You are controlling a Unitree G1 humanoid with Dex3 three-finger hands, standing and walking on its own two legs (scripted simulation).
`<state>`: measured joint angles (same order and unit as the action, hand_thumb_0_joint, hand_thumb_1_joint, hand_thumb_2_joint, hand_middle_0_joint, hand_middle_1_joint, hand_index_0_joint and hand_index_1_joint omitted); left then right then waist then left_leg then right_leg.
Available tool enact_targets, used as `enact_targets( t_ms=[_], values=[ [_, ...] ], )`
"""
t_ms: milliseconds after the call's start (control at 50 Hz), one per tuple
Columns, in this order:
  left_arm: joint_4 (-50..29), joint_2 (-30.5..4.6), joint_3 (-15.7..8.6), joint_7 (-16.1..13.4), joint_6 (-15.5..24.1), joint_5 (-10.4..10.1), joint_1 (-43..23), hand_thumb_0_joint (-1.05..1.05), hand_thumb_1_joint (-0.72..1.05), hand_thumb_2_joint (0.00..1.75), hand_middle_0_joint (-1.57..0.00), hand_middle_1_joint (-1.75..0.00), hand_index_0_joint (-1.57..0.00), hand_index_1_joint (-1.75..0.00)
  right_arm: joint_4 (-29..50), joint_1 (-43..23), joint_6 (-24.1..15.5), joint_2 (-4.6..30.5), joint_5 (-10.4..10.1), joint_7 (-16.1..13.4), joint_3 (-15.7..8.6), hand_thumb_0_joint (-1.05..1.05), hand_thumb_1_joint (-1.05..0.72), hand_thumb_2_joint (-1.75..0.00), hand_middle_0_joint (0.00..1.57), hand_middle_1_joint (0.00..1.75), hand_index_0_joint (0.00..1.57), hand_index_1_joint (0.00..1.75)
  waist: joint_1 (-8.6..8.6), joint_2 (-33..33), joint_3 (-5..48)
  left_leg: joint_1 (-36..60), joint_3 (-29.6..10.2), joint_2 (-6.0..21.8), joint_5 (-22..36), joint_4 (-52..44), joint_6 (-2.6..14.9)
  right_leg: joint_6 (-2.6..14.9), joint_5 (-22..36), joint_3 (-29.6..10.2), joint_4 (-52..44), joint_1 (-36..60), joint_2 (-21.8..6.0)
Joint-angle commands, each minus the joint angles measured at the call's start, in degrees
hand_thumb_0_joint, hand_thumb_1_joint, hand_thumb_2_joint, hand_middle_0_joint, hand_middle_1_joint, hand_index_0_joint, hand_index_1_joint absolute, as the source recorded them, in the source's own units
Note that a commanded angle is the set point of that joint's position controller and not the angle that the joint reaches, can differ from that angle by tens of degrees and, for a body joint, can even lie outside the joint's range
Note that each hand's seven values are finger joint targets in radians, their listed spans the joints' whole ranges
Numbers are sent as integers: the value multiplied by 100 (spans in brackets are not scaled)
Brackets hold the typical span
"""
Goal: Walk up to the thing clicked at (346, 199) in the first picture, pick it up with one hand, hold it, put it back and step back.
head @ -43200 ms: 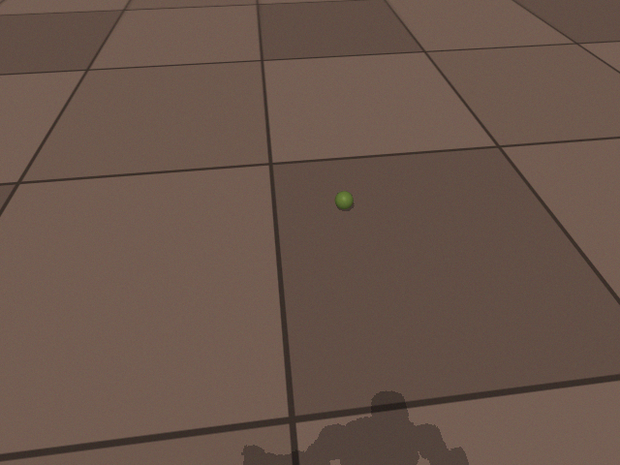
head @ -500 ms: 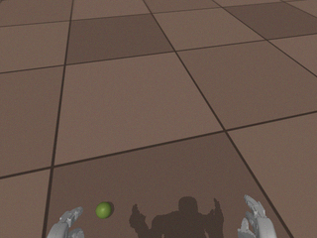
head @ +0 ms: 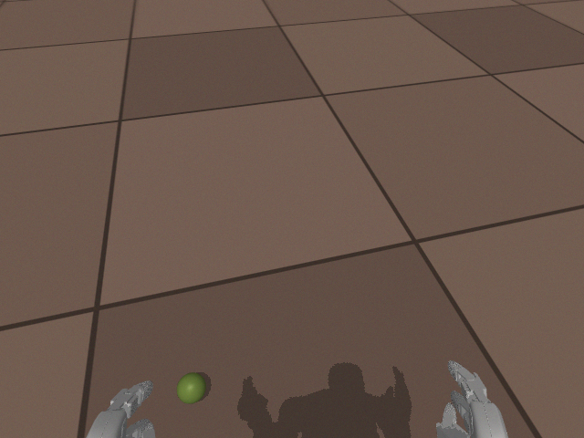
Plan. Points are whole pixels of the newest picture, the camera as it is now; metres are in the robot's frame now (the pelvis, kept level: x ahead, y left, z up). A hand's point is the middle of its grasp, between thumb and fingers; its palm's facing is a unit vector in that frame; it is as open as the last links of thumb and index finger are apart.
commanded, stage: home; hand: left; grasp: from above
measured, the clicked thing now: (191, 387) +0.43 +0.30 -0.67
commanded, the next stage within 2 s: stand in 0.52 s
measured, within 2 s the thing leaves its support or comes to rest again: neither
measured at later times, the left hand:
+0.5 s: hand out of the picture +0.16 +0.17 -0.05, palm faces +0.04 -0.98 -0.20, open 7.4 cm
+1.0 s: hand out of the picture +0.08 +0.25 -0.11, palm faces +0.03 -0.94 -0.34, open 7.4 cm
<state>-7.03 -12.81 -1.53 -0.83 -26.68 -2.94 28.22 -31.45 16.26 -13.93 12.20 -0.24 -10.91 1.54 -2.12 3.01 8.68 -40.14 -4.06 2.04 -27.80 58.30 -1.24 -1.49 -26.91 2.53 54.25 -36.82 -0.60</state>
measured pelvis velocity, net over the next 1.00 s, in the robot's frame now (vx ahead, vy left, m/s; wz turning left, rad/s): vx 0.00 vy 0.01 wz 0.00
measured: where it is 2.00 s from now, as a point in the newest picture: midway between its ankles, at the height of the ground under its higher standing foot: outside the picture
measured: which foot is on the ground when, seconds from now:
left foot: down 0.00-1.00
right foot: down 0.00-1.00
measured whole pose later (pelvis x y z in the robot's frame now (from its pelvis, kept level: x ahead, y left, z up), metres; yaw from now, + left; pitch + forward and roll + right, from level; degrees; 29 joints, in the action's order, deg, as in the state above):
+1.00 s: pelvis +0.00 +0.01 +0.04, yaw +0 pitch -1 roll -1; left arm 47.1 -17.1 -2.7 -1.8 -2.5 2.5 13.3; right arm -52.8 11.6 -0.9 17.0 3.0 -0.8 -2.8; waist 1.3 0.2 -2.9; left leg -20.2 -1.7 -0.1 -20.8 41.7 0.0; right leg -2.3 -21.1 0.8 40.3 -18.4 -2.9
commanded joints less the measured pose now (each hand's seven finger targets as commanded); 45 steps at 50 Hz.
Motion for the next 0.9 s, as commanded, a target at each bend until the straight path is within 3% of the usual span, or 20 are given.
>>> enact_targets(
  t_ms=[0,260,460,580,600,620,640,660,700,740,800,880],
  values=[
    [-1205,-567,-351,-64,301,36,-106,0,90,90,-20,-30,-20,-30,964,-394,-343,707,-18,-68,-282,0,-90,-90,20,30,20,30,14,7,483,574,173,-188,1016,-1012,160,137,889,161,-885,209,183],
    [-1160,-590,-362,-63,315,24,-95,0,90,90,-20,-30,-20,-30,956,-355,-318,700,-19,-76,-286,0,-90,-90,20,30,20,30,2,-81,605,598,201,-193,1222,-894,178,111,1096,135,-876,263,168],
    [-1114,-598,-376,-67,286,59,-125,0,90,90,-20,-30,-20,-30,999,-417,-321,692,-24,-79,-291,0,-90,-90,20,30,20,30,2,-52,342,426,220,-203,793,-978,167,124,682,144,-942,103,161],
    [-1169,-585,-369,-65,269,23,-85,0,90,90,-20,-30,-20,-30,994,-403,-328,696,-26,-75,-288,0,-90,-90,20,30,20,30,-27,-71,459,482,240,-212,859,-913,184,103,785,117,-952,140,155],
    [842,-1159,-354,-287,1548,683,-1840,0,90,90,-20,-30,-20,-30,-439,-660,318,1380,678,266,-515,0,-90,-90,20,30,20,30,373,-402,-812,613,-30,-19,1942,-1364,427,323,815,-235,-1048,1188,-259],
    [1800,-1282,-470,-250,1938,705,-1249,0,90,90,-20,-30,-20,-30,-512,-735,571,1473,677,467,-626,0,-90,-90,20,30,20,30,405,-832,-367,946,179,-68,1829,-1253,507,525,759,-729,-1379,1323,-414],
    [2101,-1363,-461,-223,2132,741,-1151,0,90,90,-20,-30,-20,-30,-494,-701,691,1399,683,593,-609,0,-90,-90,20,30,20,30,305,-965,-183,1176,211,-106,1705,-1245,519,637,766,-964,-1488,1313,-520],
    [2249,-1308,-413,-180,2231,715,-1335,0,90,90,-20,-30,-20,-30,-457,-617,777,1384,696,675,-576,0,-90,-90,20,30,20,30,181,-618,-337,1149,141,-145,1590,-1381,473,623,827,-919,-1500,1161,-414],
    [2680,-1323,-357,-136,2401,673,-1546,0,90,90,-20,-30,-20,-30,-696,-614,821,1213,419,890,-529,0,-90,-90,20,30,20,30,309,-236,-101,1543,56,-105,1464,-1691,489,472,1174,-691,-1304,1639,-461],
    [3138,-1271,-394,-128,2426,600,-1553,0,90,90,-20,-30,-20,-30,-831,-746,871,1300,315,970,-590,0,-90,-90,20,30,20,30,402,-483,-169,1797,66,-93,1647,-1739,439,437,1133,-704,-1489,1527,-459],
    [3815,-1217,-363,-151,2533,578,-1704,0,90,90,-20,-30,-20,-30,-1122,-825,967,1294,308,1015,-641,0,-90,-90,20,30,20,30,411,-320,-284,1955,-101,-1,1429,-2075,458,331,907,-594,-1732,1627,-440],
    [4498,-1194,-381,-157,2650,573,-1729,0,90,90,-20,-30,-20,-30,-1383,-881,1063,1399,330,989,-666,0,-90,-90,20,30,20,30,420,-17,-464,2021,-384,175,1328,-2594,515,254,1140,-398,-1891,1965,-344]
  ],
)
